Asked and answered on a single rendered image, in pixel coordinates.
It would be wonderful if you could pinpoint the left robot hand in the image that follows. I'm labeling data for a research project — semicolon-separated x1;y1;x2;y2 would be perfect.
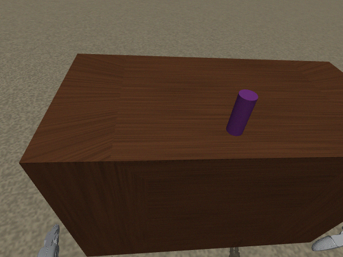
37;224;59;257

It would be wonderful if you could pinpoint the can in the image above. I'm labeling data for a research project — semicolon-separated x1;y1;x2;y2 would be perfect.
226;89;258;136

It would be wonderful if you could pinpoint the right robot hand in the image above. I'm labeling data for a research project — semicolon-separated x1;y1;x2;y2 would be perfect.
311;226;343;251

